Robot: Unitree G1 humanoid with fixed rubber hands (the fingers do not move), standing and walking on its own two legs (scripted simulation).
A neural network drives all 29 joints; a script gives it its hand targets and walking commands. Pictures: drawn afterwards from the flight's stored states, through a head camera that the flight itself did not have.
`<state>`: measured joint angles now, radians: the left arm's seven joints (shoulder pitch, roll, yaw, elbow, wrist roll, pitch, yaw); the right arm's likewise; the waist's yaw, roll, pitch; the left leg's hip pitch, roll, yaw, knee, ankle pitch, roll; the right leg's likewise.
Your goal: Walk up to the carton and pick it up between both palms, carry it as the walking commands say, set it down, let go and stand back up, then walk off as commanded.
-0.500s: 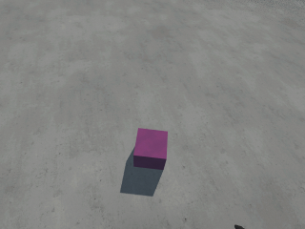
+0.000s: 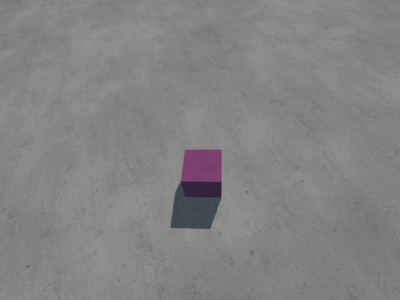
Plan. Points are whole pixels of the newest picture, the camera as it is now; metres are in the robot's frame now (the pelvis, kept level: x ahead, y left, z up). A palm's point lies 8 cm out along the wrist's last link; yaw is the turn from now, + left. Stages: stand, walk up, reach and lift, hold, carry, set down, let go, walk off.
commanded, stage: walk off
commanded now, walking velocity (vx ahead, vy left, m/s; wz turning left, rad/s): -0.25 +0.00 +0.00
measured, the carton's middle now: (203, 173) +0.87 +0.02 -0.70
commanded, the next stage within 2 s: none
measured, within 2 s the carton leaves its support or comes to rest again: neither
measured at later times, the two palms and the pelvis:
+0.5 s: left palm out of the picture -0.14 +0.32 -0.16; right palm out of the picture -0.05 -0.19 -0.12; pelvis -0.15 +0.05 +0.00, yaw -1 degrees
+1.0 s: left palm out of the picture -0.21 +0.26 -0.12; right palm out of the picture -0.26 -0.25 -0.15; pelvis -0.29 +0.02 +0.00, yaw +0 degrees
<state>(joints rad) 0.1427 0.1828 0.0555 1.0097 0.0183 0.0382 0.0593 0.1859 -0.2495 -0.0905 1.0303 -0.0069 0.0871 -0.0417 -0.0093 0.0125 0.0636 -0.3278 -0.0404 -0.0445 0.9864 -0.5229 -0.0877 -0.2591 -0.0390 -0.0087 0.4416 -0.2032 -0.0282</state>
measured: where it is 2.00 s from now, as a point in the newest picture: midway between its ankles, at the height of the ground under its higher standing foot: outside the picture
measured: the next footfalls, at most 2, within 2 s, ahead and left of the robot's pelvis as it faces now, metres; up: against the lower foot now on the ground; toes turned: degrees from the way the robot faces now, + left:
left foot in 0.18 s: -0.06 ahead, +0.14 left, +0.00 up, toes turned +1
right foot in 0.70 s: -0.23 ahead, -0.08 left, +0.00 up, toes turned -2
